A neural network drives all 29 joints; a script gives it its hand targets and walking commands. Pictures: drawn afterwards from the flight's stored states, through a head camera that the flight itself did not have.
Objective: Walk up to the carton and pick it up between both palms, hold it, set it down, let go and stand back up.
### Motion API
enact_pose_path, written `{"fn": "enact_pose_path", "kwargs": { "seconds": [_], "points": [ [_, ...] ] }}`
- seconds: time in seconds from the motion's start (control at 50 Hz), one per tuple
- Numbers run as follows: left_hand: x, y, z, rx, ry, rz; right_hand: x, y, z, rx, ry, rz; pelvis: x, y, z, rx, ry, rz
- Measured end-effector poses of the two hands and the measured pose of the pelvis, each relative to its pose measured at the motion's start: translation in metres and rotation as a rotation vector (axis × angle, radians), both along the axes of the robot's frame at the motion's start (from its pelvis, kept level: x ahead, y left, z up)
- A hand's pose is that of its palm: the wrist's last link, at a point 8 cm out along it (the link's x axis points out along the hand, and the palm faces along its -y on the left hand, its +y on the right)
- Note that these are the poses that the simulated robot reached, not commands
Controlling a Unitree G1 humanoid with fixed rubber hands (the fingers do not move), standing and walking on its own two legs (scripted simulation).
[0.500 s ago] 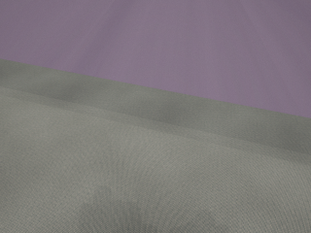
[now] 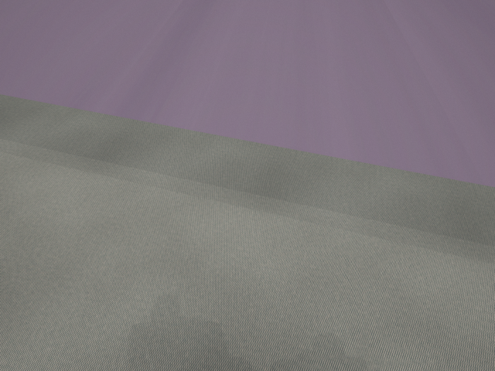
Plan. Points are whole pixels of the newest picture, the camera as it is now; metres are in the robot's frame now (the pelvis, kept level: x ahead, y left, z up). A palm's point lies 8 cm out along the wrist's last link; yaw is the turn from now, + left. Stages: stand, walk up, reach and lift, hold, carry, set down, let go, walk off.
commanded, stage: stand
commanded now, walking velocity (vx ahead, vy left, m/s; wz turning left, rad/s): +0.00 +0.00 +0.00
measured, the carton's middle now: out of the picture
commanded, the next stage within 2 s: walk up in 0.62 s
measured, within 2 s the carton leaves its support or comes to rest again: neither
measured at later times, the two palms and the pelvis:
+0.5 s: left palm out of the picture -0.04 +0.19 -0.15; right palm out of the picture -0.03 -0.19 -0.15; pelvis +0.00 +0.00 +0.00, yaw +0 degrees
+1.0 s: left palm out of the picture -0.02 +0.23 -0.17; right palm out of the picture +0.01 -0.22 -0.17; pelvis -0.01 +0.00 -0.03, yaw +7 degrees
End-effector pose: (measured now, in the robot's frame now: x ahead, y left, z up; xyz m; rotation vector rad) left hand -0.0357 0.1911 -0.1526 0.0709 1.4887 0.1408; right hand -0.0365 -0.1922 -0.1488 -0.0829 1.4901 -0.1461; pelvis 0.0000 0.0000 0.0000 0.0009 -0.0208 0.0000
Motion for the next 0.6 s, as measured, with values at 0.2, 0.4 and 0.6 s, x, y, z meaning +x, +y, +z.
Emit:
{"fn": "enact_pose_path", "kwargs": {
  "seconds": [0.2,0.4,0.6],
  "points": [
    [0.0040,-0.0018,-0.0004,-0.005,-0.013,-0.006,0.0062,-0.0009,0.0006,-0.001,-0.014,0.000,0.0005,-0.0011,0.0004,-0.002,-0.006,0.005],
    [0.0009,-0.0014,-0.0006,-0.008,-0.006,0.002,0.0068,-0.0034,0.0019,-0.009,-0.002,0.010,0.0006,-0.0014,0.0007,0.000,0.000,0.002],
    [-0.0005,0.0042,0.0017,0.009,0.003,0.007,0.0079,-0.0051,0.0023,-0.011,0.001,0.005,0.0041,-0.0016,0.0011,-0.002,0.004,0.006]
  ]
}}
